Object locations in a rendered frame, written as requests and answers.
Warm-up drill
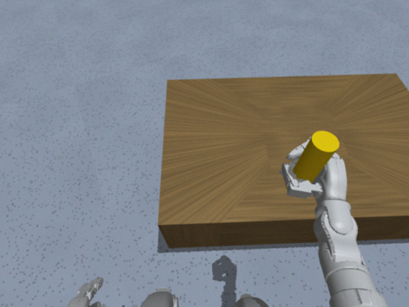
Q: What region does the can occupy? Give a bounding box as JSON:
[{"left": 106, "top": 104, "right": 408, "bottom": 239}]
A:
[{"left": 286, "top": 131, "right": 339, "bottom": 190}]

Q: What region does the right robot hand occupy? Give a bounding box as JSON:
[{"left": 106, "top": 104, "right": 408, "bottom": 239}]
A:
[{"left": 279, "top": 137, "right": 347, "bottom": 205}]

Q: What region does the left robot hand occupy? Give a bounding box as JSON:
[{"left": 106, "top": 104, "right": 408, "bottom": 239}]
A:
[{"left": 68, "top": 277, "right": 106, "bottom": 307}]

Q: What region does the right robot arm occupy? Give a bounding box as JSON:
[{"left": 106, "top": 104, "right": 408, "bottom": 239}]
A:
[{"left": 313, "top": 199, "right": 388, "bottom": 307}]

